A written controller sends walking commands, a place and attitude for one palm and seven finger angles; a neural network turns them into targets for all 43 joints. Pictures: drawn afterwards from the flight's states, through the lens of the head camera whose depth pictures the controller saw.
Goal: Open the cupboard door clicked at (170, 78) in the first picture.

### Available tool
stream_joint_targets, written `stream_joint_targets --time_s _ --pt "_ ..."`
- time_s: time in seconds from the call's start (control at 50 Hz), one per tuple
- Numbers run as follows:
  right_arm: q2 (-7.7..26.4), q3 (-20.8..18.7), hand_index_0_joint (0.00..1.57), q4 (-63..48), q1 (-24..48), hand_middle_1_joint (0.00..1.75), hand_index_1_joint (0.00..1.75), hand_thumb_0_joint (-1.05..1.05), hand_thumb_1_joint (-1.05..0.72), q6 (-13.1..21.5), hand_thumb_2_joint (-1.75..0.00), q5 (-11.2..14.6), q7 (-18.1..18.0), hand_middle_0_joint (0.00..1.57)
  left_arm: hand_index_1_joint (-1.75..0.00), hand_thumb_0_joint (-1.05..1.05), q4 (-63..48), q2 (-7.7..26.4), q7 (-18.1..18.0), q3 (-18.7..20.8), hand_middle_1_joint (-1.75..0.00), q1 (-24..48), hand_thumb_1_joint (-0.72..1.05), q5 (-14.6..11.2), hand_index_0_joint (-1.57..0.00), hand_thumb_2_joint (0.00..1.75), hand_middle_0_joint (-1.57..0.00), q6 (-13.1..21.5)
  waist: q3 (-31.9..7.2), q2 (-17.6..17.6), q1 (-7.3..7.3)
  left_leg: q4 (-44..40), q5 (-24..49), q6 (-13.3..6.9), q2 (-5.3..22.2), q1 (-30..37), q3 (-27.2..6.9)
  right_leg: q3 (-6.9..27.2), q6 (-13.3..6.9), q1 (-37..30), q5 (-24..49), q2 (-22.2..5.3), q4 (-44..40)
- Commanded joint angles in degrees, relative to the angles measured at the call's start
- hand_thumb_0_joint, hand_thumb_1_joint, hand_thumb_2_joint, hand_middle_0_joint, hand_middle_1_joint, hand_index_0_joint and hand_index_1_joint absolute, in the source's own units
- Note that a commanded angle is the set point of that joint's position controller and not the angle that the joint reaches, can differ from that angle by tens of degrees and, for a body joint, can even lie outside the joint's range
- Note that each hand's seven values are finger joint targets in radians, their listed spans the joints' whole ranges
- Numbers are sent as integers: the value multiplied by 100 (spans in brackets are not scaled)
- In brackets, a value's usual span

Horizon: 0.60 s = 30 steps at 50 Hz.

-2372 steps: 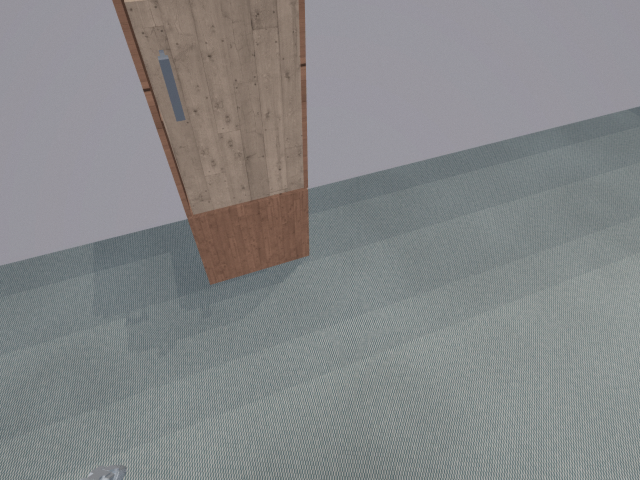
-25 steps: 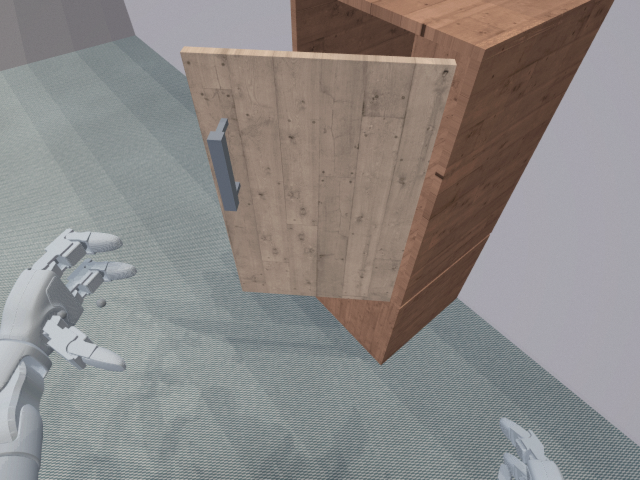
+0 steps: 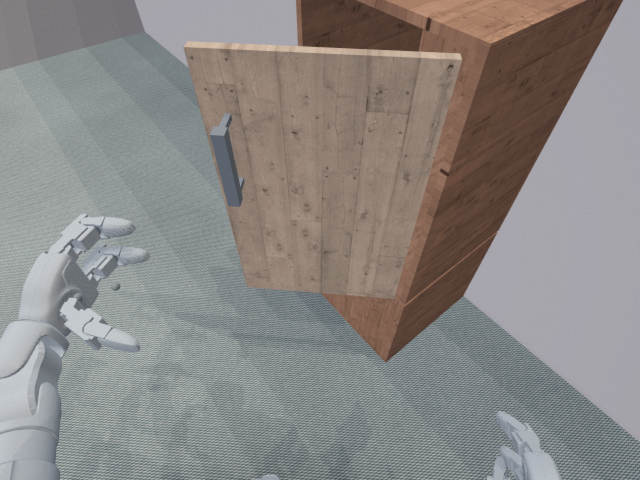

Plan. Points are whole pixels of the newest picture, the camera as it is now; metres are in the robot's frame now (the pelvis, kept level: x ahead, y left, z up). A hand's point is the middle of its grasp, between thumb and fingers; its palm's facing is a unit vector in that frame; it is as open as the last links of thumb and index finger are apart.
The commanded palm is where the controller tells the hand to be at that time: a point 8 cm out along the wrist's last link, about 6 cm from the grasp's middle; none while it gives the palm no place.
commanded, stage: move the hooked fingers beside the handle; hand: left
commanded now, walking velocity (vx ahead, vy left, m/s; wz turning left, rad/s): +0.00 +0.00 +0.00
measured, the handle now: (231, 161) +0.57 +0.18 +0.07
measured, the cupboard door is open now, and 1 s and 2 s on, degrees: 46 46 46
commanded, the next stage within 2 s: none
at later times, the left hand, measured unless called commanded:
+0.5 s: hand (136, 240) +0.38 +0.26 +0.09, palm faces -0.03 -1.00 -0.02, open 14.0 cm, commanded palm +0.36 +0.31 +0.09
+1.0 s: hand (161, 202) +0.45 +0.25 +0.09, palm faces -0.03 -1.00 -0.01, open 14.0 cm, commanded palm +0.44 +0.31 +0.08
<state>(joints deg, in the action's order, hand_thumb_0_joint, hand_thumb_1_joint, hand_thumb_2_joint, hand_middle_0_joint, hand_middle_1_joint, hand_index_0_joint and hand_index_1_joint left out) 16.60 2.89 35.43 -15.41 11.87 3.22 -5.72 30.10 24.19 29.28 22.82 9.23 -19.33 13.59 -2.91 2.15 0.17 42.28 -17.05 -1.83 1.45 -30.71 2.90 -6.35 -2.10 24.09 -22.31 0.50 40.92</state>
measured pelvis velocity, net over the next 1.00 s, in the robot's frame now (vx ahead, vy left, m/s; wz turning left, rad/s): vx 0.01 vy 0.01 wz -0.03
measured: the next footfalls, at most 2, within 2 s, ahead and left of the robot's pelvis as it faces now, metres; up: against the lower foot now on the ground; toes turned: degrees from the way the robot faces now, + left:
none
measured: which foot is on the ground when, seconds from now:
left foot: down 0.00-1.00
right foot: down 0.00-1.00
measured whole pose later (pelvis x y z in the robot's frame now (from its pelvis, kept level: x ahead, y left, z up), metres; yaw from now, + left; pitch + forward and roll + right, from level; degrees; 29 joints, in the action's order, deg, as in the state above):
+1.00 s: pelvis +0.01 +0.01 -0.01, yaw -2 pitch +13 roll -2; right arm 17.0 2.6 36.4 -20.8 1.1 1.9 -3.4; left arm 62.1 32.8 26.7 24.9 40.1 -11.5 19.2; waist -4.4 0.8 5.9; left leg 47.9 -19.5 -2.7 2.4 -41.4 3.9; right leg -5.1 -1.4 34.8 -23.6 1.0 45.5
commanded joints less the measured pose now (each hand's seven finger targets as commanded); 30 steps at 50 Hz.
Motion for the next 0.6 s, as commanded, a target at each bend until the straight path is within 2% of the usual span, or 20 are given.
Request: stream_joint_targets --time_s 0.0,0.02,0.04,0.08,0.1,0.14,0.16,0.18,0.2,0.26,0.3,0.34,0.36,0.38,0.4,0.44,0.46,0.48,0.56,0.58 --pt "804 -353 20 -693 135 30 30 0 -90 216 -90 20 -96 20 -120 0 -943 1672 -75 488 -120 1959 -50 -52 -30 30 -30 374 -1321 258 104 -511 689 -56 -112 1321 -426 534 117 273 1139 30 -718" --pt "798 -342 20 -697 133 30 30 0 -90 201 -90 28 -92 20 -120 0 -857 1597 -71 370 -120 2086 -50 -32 -30 30 -30 365 -1265 240 145 -524 641 -56 -108 1309 -434 528 121 334 1098 32 -723" --pt "808 -357 20 -673 82 30 30 0 -90 173 -90 22 -81 20 -120 0 -818 1632 -82 394 -120 2114 -50 -32 -30 30 -30 379 -1302 174 124 -506 702 -63 -92 1312 -435 526 107 284 1149 36 -713" --pt "811 -359 20 -716 83 30 30 0 -90 139 -90 22 -63 20 -120 0 -725 1599 -116 368 -120 2156 -50 4 -30 30 -30 367 -1391 295 109 -517 715 -51 -104 1334 -435 499 107 328 1177 41 -676" --pt "825 -363 20 -694 42 30 30 0 -90 110 -90 16 -63 20 -120 0 -589 1703 -147 464 -120 2233 -50 7 -30 30 -30 357 -1347 121 120 -516 689 -58 -94 1288 -447 491 112 341 1156 47 -684" --pt "859 -372 20 -681 -24 30 30 0 -90 50 -90 2 -46 20 -120 0 -439 1871 -171 594 -120 2217 -50 23 -30 30 -30 384 -1376 65 71 -471 819 -63 -94 1196 -423 530 106 220 1307 46 -649" --pt "845 -375 20 -712 -29 30 30 0 -90 28 -90 5 -28 20 -120 0 -422 1812 -163 565 -120 2195 -50 29 -30 30 -30 396 -1496 42 72 -467 920 -70 -102 1217 -403 536 118 162 1453 49 -621" --pt "846 -388 20 -724 -47 30 30 0 -90 3 -90 7 -17 20 -120 0 -455 1873 -168 611 -120 2270 -50 43 -30 30 -30 421 -1580 179 60 -443 984 -65 -107 1231 -379 545 118 139 1534 46 -596" --pt "845 -382 20 -723 -69 30 30 0 -90 -29 -90 5 -14 20 -120 0 -378 1866 -164 575 -120 2338 -50 71 -30 30 -30 420 -1578 239 89 -436 958 -60 -104 1234 -375 540 117 192 1505 53 -583" --pt "885 -388 20 -690 -151 30 30 0 -90 -120 -90 4 -12 20 -120 0 22 2004 -117 667 -120 2570 -50 67 -30 30 -30 441 -1379 -17 158 -390 837 -77 -102 989 -350 587 141 245 1453 63 -597" --pt "887 -396 20 -662 -203 30 30 0 -90 -154 -90 4 -16 20 -120 0 -7 2016 -77 573 -120 2984 -50 119 -30 30 -30 527 -1491 318 202 -388 843 -62 -100 1109 -378 544 110 376 1375 80 -545" --pt "901 -419 20 -651 -292 30 30 0 -90 -194 -90 -2 -5 20 -120 0 6 1954 -54 482 -120 3070 -50 115 -30 30 -30 598 -1643 165 226 -336 960 -77 -73 1225 -405 537 99 377 1438 104 -520" --pt "900 -426 20 -638 -306 30 30 0 -90 -201 -90 -10 0 20 -120 0 26 1917 -40 446 -120 3164 -50 131 -30 30 -30 624 -1771 248 251 -312 1031 -82 -87 1285 -402 546 105 381 1530 108 -501" --pt "915 -435 20 -589 -347 30 30 0 -90 -221 -90 -7 4 20 -120 0 133 2039 -50 543 -120 3201 -50 147 -30 30 -30 636 -1767 359 234 -306 1057 -66 -77 1308 -422 529 92 430 1519 113 -486" --pt "910 -433 20 -591 -372 30 30 0 -90 -247 -90 -9 8 20 -120 0 197 1906 -44 428 -120 3254 -50 154 -30 30 -30 630 -1739 297 281 -309 1087 -67 -70 1350 -444 488 92 523 1517 126 -470" --pt "936 -440 20 -551 -428 30 30 0 -90 -308 -90 -13 16 20 -120 0 381 1938 -45 435 -120 3330 -50 139 -30 30 -30 629 -1680 129 278 -283 1034 -80 -66 1250 -440 499 89 527 1475 124 -482" --pt "942 -440 20 -564 -421 30 30 0 -90 -332 -90 -12 24 20 -120 0 511 2052 -67 542 -120 3283 -50 174 -30 30 -30 615 -1655 247 231 -306 1032 -68 -66 1222 -449 486 81 552 1466 129 -461" --pt "945 -428 20 -554 -424 30 30 0 -90 -363 -90 -10 29 20 -120 0 479 1991 -76 381 -120 3582 -50 230 -30 30 -30 621 -1619 356 319 -322 934 -59 -62 1232 -469 465 86 687 1333 125 -457" --pt "960 -446 20 -542 -522 30 30 0 -90 -459 -90 -42 50 20 -120 0 664 2124 -205 494 -120 3784 -50 312 -30 30 -30 689 -1768 370 287 -282 1047 -42 -38 1337 -520 449 61 745 1325 152 -400" --pt "949 -432 20 -531 -532 30 30 0 -90 -484 -90 -36 57 20 -120 0 647 1961 -221 286 -120 4073 -50 345 -30 30 -30 712 -1767 454 388 -272 1063 -36 -27 1406 -539 429 68 879 1302 154 -385"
